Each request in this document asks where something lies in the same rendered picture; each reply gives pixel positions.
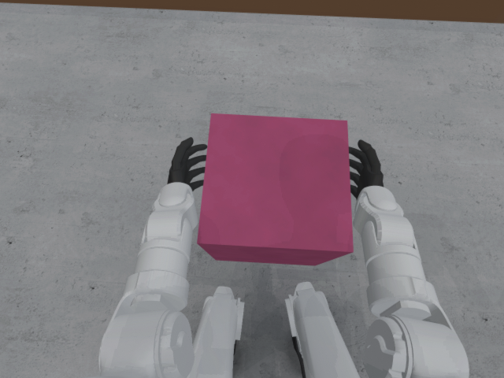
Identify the right robot thigh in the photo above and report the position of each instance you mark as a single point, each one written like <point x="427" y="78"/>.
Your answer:
<point x="324" y="352"/>

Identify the carton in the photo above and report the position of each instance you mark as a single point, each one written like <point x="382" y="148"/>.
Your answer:
<point x="276" y="190"/>

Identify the robot thigh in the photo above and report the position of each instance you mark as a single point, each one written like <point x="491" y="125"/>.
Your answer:
<point x="220" y="326"/>
<point x="324" y="352"/>

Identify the left robot thigh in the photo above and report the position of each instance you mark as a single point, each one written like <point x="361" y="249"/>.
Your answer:
<point x="220" y="326"/>

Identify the robot left upper arm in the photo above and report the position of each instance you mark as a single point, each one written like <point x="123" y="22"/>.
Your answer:
<point x="151" y="344"/>

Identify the robot left forearm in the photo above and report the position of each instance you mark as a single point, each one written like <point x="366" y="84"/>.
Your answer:
<point x="160" y="277"/>

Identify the robot right upper arm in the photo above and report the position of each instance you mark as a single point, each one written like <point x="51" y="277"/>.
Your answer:
<point x="402" y="347"/>

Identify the robot left hand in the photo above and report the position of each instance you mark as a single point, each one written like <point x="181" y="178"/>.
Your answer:
<point x="179" y="171"/>

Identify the robot right hand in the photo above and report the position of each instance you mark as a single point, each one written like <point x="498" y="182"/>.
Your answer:
<point x="369" y="168"/>

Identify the robot right forearm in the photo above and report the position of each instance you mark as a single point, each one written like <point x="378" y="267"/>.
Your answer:
<point x="397" y="283"/>

